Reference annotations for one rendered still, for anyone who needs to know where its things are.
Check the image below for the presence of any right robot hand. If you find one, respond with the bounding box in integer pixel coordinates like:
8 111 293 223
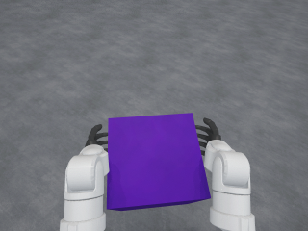
195 117 221 156

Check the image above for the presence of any left robot hand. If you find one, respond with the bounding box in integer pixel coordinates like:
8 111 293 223
85 124 109 152

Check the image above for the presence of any robot left forearm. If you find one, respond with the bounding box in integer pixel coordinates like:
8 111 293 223
60 144 110 231

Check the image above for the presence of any carton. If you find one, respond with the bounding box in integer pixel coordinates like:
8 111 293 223
106 113 211 211

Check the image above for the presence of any robot right forearm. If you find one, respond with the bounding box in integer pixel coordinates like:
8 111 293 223
204 140 256 231

